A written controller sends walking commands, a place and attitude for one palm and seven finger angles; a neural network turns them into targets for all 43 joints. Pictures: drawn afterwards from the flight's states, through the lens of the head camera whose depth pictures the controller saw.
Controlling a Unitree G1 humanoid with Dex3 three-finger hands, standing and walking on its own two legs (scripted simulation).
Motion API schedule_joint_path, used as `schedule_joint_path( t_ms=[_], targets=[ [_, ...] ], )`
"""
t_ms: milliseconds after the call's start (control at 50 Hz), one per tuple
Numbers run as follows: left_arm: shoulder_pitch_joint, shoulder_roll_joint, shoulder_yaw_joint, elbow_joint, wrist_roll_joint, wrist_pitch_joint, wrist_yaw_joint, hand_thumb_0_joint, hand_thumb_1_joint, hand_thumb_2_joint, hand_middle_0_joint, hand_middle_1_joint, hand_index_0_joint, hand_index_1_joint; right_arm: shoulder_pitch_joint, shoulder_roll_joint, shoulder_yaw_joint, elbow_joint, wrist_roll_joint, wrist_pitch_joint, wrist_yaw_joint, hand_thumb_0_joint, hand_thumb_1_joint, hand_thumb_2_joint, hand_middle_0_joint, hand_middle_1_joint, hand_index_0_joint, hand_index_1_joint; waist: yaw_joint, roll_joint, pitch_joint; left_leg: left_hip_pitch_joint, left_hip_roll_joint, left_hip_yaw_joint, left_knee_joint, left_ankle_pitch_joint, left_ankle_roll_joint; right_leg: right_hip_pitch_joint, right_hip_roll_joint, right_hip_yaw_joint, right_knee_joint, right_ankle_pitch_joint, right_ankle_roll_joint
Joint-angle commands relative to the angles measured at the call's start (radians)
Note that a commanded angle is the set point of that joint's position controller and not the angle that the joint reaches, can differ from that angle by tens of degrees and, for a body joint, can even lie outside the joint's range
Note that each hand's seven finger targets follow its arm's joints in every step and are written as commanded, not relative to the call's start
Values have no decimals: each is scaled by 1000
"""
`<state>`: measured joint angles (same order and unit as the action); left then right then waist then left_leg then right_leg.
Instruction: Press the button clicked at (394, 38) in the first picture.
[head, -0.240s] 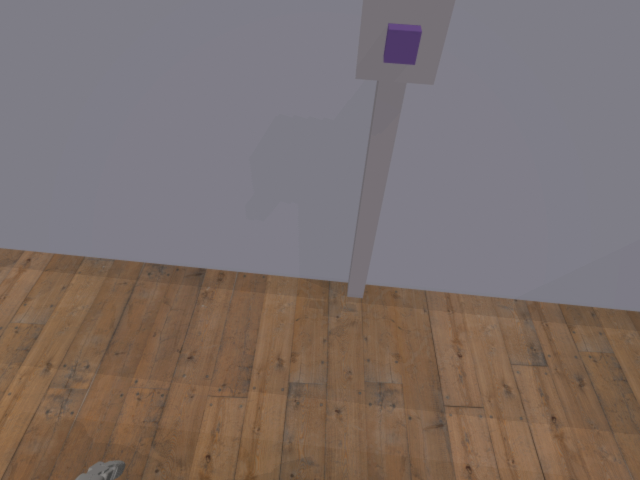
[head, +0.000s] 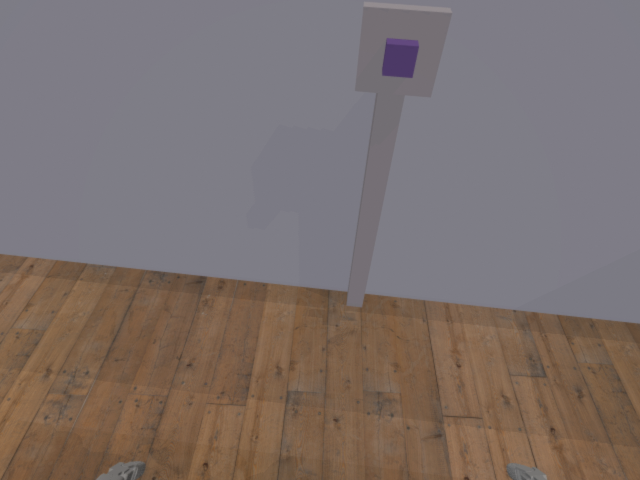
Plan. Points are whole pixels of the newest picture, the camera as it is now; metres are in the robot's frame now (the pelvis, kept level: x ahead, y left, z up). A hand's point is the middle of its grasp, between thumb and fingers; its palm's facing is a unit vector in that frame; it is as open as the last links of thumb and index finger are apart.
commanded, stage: stand and wait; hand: left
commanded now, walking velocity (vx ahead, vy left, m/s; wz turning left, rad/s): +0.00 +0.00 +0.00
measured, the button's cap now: (399, 57) +0.83 -0.10 +0.17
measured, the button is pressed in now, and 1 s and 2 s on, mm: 0 0 0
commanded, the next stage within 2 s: look at it before walking up in 0.58 s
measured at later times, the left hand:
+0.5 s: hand out of the picture +0.05 +0.23 -0.15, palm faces -0.03 -0.94 -0.34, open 7.4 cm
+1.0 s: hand out of the picture +0.05 +0.22 -0.15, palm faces -0.04 -0.94 -0.33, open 7.4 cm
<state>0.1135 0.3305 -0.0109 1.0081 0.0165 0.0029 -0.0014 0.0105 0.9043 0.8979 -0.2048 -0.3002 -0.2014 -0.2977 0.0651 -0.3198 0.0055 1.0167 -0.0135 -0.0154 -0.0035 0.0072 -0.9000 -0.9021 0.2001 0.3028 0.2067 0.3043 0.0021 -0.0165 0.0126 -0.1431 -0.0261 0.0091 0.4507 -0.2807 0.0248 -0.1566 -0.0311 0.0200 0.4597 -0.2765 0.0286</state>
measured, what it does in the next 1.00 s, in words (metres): stands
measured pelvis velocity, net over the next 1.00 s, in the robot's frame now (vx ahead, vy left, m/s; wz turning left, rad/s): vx -0.02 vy -0.02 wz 0.00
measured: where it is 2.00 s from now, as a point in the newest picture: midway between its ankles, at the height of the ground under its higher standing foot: outside the picture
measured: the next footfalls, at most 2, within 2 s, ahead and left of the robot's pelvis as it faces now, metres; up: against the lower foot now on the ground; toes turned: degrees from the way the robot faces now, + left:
none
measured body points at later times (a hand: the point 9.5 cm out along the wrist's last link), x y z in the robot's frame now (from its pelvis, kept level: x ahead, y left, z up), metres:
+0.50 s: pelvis -0.02 -0.02 +0.00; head -0.01 -0.01 +0.45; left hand +0.05 +0.28 -0.13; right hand +0.05 -0.32 -0.13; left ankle -0.02 +0.10 -0.74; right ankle -0.02 -0.14 -0.74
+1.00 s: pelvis -0.02 -0.02 +0.01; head -0.02 -0.02 +0.46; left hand +0.06 +0.27 -0.13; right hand +0.06 -0.32 -0.13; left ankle -0.02 +0.10 -0.74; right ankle -0.02 -0.14 -0.74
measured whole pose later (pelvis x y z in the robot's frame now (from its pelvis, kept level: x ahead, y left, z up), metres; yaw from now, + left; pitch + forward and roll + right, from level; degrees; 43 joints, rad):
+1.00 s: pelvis -0.02 -0.02 +0.01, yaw +0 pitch -2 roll +0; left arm 0.14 0.34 0.00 1.09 0.02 -0.01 -0.01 0.01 0.90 0.90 -0.20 -0.30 -0.20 -0.30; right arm 0.11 -0.34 0.00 1.12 -0.01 -0.01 0.00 0.01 -0.90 -0.90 0.20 0.30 0.21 0.30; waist 0.00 -0.01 0.03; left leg -0.14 0.01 0.00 0.37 -0.20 -0.01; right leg -0.15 0.00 0.01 0.39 -0.20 0.00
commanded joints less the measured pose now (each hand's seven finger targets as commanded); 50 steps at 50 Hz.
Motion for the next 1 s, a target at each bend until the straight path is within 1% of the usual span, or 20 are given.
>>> schedule_joint_path(
  t_ms=[0, 100, 120, 160, 220, 240, 260, 360, 460, 520, 580, 600, 640, 720, 760, 800, 860, 900, 920, 980],
  targets=[
    [-38, 211, 49, -65, -4, -23, 19, 0, 900, 900, -200, -300, -200, -300, -37, -218, -53, -55, -1, -22, -14, 0, -900, -900, 200, 300, 200, 300, -2, 20, -78, 17, 130, -91, -77, 321, 18, 34, -85, 58, -44, 298, -56],
    [-35, 210, 50, -50, -5, -23, 17, 0, 900, 900, -200, -300, -200, -300, -33, -218, -50, -38, 1, -21, -13, 0, -900, -900, 200, 300, 200, 300, -2, 19, -61, 8, 130, -95, -91, 277, 16, 32, -87, 66, -66, 269, -57],
    [-30, 209, 50, -47, -5, -23, 17, 0, 900, 900, -200, -300, -200, -300, -36, -218, -50, -33, 1, -21, -13, 0, -900, -900, 200, 300, 200, 300, 1, 32, -59, 12, 130, -94, -94, 271, 15, 30, -88, 68, -72, 263, -57],
    [-28, 212, 50, -40, -5, -26, 16, 0, 900, 900, -200, -300, -200, -300, -32, -216, -49, -26, 3, -20, -13, 0, -900, -900, 200, 300, 200, 300, 0, 14, -60, 13, 131, -95, -93, 260, 14, 33, -91, 72, -81, 264, -58],
    [-27, 213, 48, -28, -7, -27, 16, 0, 900, 900, -200, -300, -200, -300, -27, -219, -47, -13, 4, -19, -12, 0, -900, -900, 200, 300, 200, 300, -1, 19, -58, 14, 132, -98, -106, 237, 12, 34, -92, 78, -93, 246, -59],
    [-24, 214, 49, -27, -6, -28, 16, 0, 900, 900, -200, -300, -200, -300, -23, -220, -46, -11, 5, -18, -11, 0, -900, -900, 200, 300, 200, 300, -1, 5, -57, 13, 132, -100, -105, 231, 12, 33, -91, 78, -96, 242, -60],
    [-24, 216, 47, -20, -7, -27, 15, 0, 900, 900, -200, -300, -200, -300, -23, -223, -45, -5, 4, -18, -11, 0, -900, -900, 200, 300, 200, 300, -1, 18, -51, 10, 131, -99, -111, 211, 11, 25, -91, 82, -101, 222, -59],
    [-24, 217, 46, -4, -6, -26, 13, 0, 900, 900, -200, -300, -200, -300, -10, -224, -43, 15, 5, -18, -9, 0, -900, -900, 200, 300, 200, 300, 0, 17, -37, -6, 133, -107, -130, 168, 10, 22, -90, 85, -119, 167, -58],
    [-21, 218, 46, 6, -7, -28, 13, 0, 900, 900, -200, -300, -200, -300, 0, -225, -41, 27, 6, -20, -9, 0, -900, -900, 200, 300, 200, 300, 0, 16, -47, -4, 135, -110, -134, 172, 9, 28, -92, 89, -123, 167, -60],
    [-25, 217, 45, 8, -6, -28, 13, 0, 900, 900, -200, -300, -200, -300, 4, -224, -40, 34, 5, -19, -8, 0, -900, -900, 200, 300, 200, 300, 0, 4, -33, -9, 134, -109, -139, 159, 6, 15, -92, 92, -131, 149, -59],
    [-24, 219, 45, 9, -6, -29, 13, 0, 900, 900, -200, -300, -200, -300, 6, -224, -40, 36, 5, -19, -8, 0, -900, -900, 200, 300, 200, 300, 0, 7, -38, -6, 134, -111, -140, 162, 5, 16, -91, 94, -132, 146, -60],
    [-26, 216, 46, 10, -6, -28, 13, 0, 900, 900, -200, -300, -200, -300, 3, -224, -39, 39, 4, -20, -8, 0, -900, -900, 200, 300, 200, 300, 1, 17, -32, -7, 135, -112, -142, 159, 5, 12, -91, 94, -134, 142, -60],
    [-20, 218, 45, 10, -5, -30, 13, 0, 900, 900, -200, -300, -200, -300, 2, -222, -40, 39, 5, -18, -7, 0, -900, -900, 200, 300, 200, 300, 2, 7, -30, -4, 134, -109, -136, 155, 4, 3, -92, 97, -141, 136, -61],
    [-27, 217, 44, 10, -5, -29, 12, 0, 900, 900, -200, -300, -200, -300, 4, -222, -40, 40, 4, -18, -6, 0, -900, -900, 200, 300, 200, 300, 0, 15, -12, -14, 133, -108, -146, 132, 2, -12, -88, 102, -148, 104, -59],
    [-24, 217, 46, 8, -4, -30, 12, 0, 900, 900, -200, -300, -200, -300, 9, -220, -40, 40, 4, -19, -6, 0, -900, -900, 200, 300, 200, 300, -2, 5, -32, -3, 134, -110, -141, 145, 3, -5, -90, 105, -147, 114, -62],
    [-25, 215, 46, 8, -5, -31, 12, 0, 900, 900, -200, -300, -200, -300, 8, -220, -40, 39, 4, -21, -7, 0, -900, -900, 200, 300, 200, 300, -1, 16, -35, 0, 137, -109, -142, 161, 3, 0, -91, 100, -143, 137, -61],
    [-22, 216, 47, 9, -5, -33, 13, 0, 900, 900, -200, -300, -200, -300, 8, -219, -41, 38, 5, -21, -8, 0, -900, -900, 200, 300, 200, 300, -2, 11, -51, 10, 138, -104, -133, 189, 2, 12, -93, 98, -136, 184, -62],
    [-25, 217, 45, 10, -5, -33, 12, 0, 900, 900, -200, -300, -200, -300, 3, -219, -40, 38, 5, -20, -7, 0, -900, -900, 200, 300, 200, 300, -1, 5, -39, 8, 136, -104, -135, 180, 0, 5, -92, 101, -140, 177, -62],
    [-24, 215, 46, 12, -5, -33, 12, 0, 900, 900, -200, -300, -200, -300, 1, -220, -40, 39, 5, -20, -8, 0, -900, -900, 200, 300, 200, 300, -1, 16, -36, 8, 138, -103, -137, 179, 0, 3, -92, 101, -142, 174, -62],
    [-18, 216, 45, 12, -6, -34, 13, 0, 900, 900, -200, -300, -200, -300, 1, -220, -40, 38, 5, -20, -8, 0, -900, -900, 200, 300, 200, 300, -1, 15, -49, 19, 140, -103, -134, 199, 1, 12, -94, 101, -139, 202, -63]
  ],
)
